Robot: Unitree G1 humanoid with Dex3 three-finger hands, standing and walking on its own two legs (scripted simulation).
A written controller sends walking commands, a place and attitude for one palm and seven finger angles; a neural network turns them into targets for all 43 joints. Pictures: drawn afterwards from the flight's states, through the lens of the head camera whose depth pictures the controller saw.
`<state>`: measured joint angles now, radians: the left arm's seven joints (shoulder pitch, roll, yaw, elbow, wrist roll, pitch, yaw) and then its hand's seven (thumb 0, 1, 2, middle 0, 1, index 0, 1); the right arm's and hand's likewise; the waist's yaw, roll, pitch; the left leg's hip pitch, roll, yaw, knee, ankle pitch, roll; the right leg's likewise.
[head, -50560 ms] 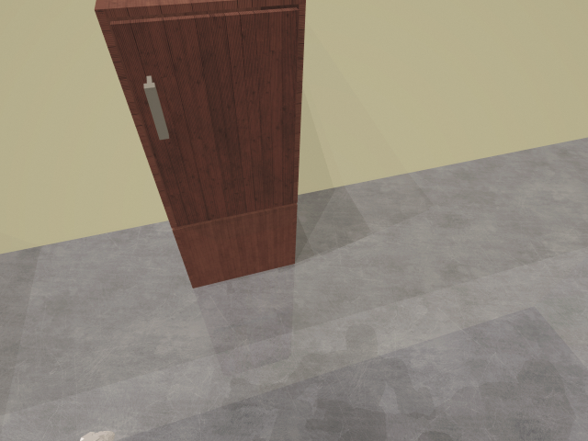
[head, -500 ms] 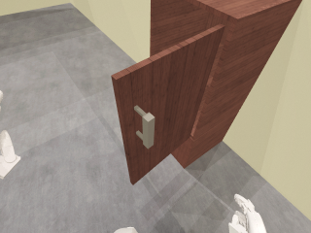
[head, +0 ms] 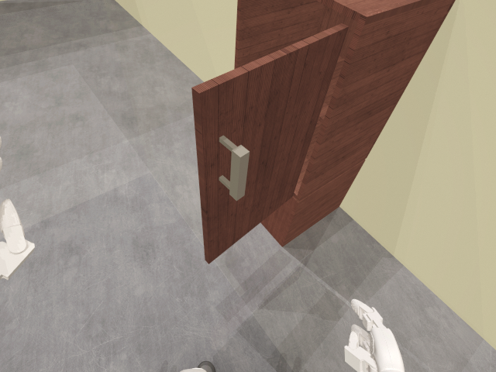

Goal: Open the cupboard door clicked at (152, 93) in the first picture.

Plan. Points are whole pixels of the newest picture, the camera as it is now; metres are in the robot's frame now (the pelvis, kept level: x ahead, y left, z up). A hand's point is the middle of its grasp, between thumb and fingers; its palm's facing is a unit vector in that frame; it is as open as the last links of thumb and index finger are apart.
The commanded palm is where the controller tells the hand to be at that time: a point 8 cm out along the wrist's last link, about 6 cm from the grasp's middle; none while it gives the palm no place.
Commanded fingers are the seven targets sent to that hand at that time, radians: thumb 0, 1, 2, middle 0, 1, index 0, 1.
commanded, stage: stop stepping back and stand still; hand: left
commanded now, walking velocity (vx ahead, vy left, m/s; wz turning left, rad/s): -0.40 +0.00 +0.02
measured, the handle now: (231, 168) +0.46 +0.08 +0.04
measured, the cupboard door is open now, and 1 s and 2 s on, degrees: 96 96 96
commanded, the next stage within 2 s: let the arm hang, fingers relaxed in 0.86 s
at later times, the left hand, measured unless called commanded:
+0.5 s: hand out of the picture +0.10 +0.22 +0.16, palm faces +0.38 -0.81 -0.46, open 7.4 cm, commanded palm +0.04 +0.27 +0.17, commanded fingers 0.00 0.90 0.90 -0.20 -0.30 -0.20 -0.30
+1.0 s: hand out of the picture +0.07 +0.22 +0.13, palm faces +0.33 -0.78 -0.53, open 7.4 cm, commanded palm none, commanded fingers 0.00 0.90 0.90 -0.20 -0.30 -0.20 -0.30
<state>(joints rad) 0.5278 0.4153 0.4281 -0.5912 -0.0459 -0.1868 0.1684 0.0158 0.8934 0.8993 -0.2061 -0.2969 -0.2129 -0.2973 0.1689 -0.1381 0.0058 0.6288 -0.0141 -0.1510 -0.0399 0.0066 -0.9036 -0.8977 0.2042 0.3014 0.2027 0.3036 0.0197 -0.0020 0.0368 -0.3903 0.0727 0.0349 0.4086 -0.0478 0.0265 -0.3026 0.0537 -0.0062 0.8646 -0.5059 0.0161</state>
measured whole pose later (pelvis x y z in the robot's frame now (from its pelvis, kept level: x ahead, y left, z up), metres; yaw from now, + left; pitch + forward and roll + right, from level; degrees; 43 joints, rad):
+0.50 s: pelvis -0.11 -0.03 -0.01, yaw -2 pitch -1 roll +0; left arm 0.58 0.41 0.40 -0.49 -0.03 -0.19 0.16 0.02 0.89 0.90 -0.21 -0.30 -0.22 -0.30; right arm 0.25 -0.25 -0.02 0.61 0.01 -0.09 -0.07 0.01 -0.91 -0.90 0.20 0.30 0.20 0.30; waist -0.04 -0.02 -0.02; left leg -0.29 0.00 0.04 0.53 -0.22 0.03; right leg -0.17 0.03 -0.04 0.52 -0.33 -0.04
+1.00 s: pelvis -0.14 -0.03 -0.01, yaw -1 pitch +0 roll +1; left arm 0.51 0.41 0.33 -0.34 0.02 -0.17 0.11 0.01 0.89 0.90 -0.20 -0.30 -0.21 -0.30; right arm 0.24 -0.17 0.01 0.68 -0.01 -0.12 -0.03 0.01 -0.90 -0.90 0.21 0.30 0.20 0.30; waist 0.01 0.02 -0.01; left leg -0.41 0.00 0.04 0.69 -0.33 0.01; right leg -0.20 0.05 -0.09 0.51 -0.28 -0.09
